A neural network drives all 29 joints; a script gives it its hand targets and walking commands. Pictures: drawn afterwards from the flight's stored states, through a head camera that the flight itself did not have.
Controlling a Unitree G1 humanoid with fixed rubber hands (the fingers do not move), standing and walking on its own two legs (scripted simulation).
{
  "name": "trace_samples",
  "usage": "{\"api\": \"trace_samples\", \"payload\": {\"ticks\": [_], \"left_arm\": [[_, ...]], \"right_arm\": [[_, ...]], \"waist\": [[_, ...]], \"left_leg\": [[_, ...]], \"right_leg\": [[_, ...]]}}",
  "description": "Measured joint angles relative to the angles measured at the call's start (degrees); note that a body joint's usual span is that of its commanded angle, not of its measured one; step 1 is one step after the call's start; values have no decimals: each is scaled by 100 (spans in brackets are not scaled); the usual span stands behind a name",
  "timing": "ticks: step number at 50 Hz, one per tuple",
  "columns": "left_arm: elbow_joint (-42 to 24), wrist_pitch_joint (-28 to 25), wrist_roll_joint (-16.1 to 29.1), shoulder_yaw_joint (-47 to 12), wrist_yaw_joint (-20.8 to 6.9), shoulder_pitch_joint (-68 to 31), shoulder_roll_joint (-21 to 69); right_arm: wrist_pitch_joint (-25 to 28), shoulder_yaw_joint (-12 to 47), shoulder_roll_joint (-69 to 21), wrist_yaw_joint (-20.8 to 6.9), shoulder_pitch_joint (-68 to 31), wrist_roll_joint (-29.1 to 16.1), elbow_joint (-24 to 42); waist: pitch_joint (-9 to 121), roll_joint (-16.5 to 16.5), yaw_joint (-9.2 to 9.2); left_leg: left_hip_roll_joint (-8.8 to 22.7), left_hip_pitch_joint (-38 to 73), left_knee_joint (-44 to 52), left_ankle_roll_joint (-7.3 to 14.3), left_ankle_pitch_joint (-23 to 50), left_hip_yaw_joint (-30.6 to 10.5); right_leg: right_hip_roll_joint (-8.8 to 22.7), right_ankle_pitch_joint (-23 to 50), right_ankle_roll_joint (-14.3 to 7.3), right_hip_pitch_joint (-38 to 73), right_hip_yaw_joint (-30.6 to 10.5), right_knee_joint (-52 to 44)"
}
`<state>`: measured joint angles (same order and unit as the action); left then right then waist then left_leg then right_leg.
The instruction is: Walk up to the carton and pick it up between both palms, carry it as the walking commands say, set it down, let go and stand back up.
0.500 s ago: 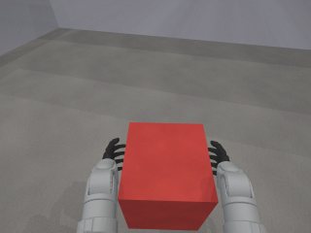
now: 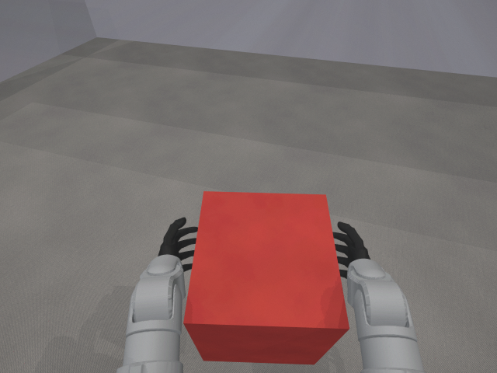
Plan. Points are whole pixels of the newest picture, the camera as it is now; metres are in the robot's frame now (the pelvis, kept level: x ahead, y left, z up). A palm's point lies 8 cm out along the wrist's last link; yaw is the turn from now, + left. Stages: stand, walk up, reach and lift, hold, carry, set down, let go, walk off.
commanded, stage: carry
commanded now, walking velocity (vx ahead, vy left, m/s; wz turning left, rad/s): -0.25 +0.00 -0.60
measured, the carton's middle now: (261, 282) +0.30 +0.01 -0.02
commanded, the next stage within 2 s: none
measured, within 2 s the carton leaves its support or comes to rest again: neither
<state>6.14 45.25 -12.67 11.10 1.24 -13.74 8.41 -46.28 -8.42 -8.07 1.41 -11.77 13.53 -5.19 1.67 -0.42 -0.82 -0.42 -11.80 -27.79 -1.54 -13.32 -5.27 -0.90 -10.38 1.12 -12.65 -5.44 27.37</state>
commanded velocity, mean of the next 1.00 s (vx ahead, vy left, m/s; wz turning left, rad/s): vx -0.15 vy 0.00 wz -0.37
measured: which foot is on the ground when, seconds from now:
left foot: down 0.00-0.16, up 0.18-0.42, down 0.44-0.84, up 0.86-1.00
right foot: down 0.00-0.44, up 0.46-0.82, down 0.84-1.00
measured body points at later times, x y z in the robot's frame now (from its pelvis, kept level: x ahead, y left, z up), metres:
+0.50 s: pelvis -0.13 +0.04 -0.01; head -0.14 +0.07 +0.44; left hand +0.14 +0.14 +0.06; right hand +0.07 -0.16 +0.08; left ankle -0.11 +0.12 -0.74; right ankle -0.02 -0.11 -0.70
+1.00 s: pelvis -0.28 +0.04 +0.00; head -0.31 +0.03 +0.45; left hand -0.01 +0.05 +0.07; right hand -0.16 -0.21 +0.06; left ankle -0.17 +0.15 -0.67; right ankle -0.32 -0.04 -0.74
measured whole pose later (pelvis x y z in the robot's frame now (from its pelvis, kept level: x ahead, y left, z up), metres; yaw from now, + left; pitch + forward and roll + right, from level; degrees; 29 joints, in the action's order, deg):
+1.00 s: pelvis -0.28 +0.04 +0.00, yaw -28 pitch +2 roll +2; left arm -27.7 66.8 -1.6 3.3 6.8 4.8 7.9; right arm -70.5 -1.3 -7.7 9.2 4.5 2.1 29.3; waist 5.9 0.1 2.0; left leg 6.2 -34.4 -57.3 -1.9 -20.9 6.2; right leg 2.3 -15.8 -2.7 -17.8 5.3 31.1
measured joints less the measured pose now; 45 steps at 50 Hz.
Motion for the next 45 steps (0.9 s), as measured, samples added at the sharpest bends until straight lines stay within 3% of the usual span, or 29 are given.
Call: {"api": "trace_samples", "payload": {"ticks": [3,6,10,12,15,19,22,23,25,28,31,35,39,42,43,45], "left_arm": [[-622,144,253,36,70,-30,8],[-1160,428,435,-14,164,42,-5],[-1917,1081,685,-303,371,322,-54],[-2204,1445,771,-446,445,403,-63],[-2580,1878,870,-507,464,660,-88],[-3158,2165,949,-646,532,960,-105],[-3559,2279,957,-713,587,1113,-109],[-3615,2304,963,-682,589,1203,-112],[-3621,2362,970,-705,638,1502,-97],[-3542,2555,975,-798,699,1635,-86],[-3592,2604,1043,-828,703,1435,-105],[-3661,2455,1122,-787,703,1268,-112],[-3430,2541,1093,-816,708,1340,-110],[-3375,2635,1092,-827,708,1380,-108],[-3344,2595,1104,-853,705,1386,-103],[-3230,2474,1106,-931,688,1491,-96]], "right_arm": [[-160,36,-23,77,-117,-187,552],[-453,146,-26,168,-110,-309,1032],[-1058,275,35,295,243,-586,1824],[-1315,305,64,382,530,-739,2215],[-1772,439,79,564,808,-927,2644],[-2124,520,78,661,983,-1096,3167],[-2154,562,72,666,1087,-1203,3422],[-2140,620,68,672,1119,-1214,3377],[-2240,696,62,683,1266,-1231,3269],[-2314,682,33,678,1620,-1233,3270],[-2247,625,23,647,1646,-1229,3416],[-2194,632,46,615,1468,-1136,3582],[-2277,622,32,582,1605,-1074,3411],[-2364,623,24,611,1701,-1083,3405],[-2365,593,29,628,1704,-1095,3432],[-2387,522,8,658,1786,-1119,3459]], "waist": [[36,-43,-53],[114,-124,-85],[288,135,-38],[290,87,38],[290,-143,75],[356,-346,169],[454,-429,172],[443,-508,159],[477,-252,122],[515,86,23],[517,88,-132],[544,13,-204],[729,163,-56],[733,270,64],[710,340,92],[636,456,186]], "left_leg": [[53,-485,-494,-105,-134,244],[86,-816,-819,-26,-255,473],[337,-1366,-1484,-45,-467,604],[228,-1768,-2376,-79,-1165,686],[51,-1971,-2964,-49,-1391,900],[-37,-1585,-2213,3,-1250,1012],[-82,-871,-798,112,-936,1125],[-85,-856,-725,255,-644,1226],[199,-826,-756,416,-481,1300],[543,-621,-452,429,-277,1346],[720,-635,-313,401,-69,1522],[932,-856,-438,380,36,1874],[1118,-1102,-560,328,132,2133],[1185,-1311,-725,273,209,2347],[1220,-1443,-862,223,161,2336],[1098,-1725,-1347,60,-676,1887]], "right_leg": [[-3,-307,21,-632,31,655],[76,-300,-83,-1112,189,1129],[-41,-259,-143,-1432,366,1176],[19,-109,-137,-1531,354,1047],[101,367,-108,-1627,119,568],[91,945,8,-1838,-75,51],[14,974,90,-2065,-107,-22],[6,376,93,-2215,-123,318],[-139,-918,112,-2646,313,1847],[-80,-974,89,-2896,701,3841],[83,-740,44,-2731,656,4441],[242,-882,95,-2060,757,3747],[297,-1285,56,-1082,1081,2371],[297,-1168,-24,-325,1158,900],[262,-1189,-69,-273,1141,625],[202,-1068,-201,-435,1145,718]]}}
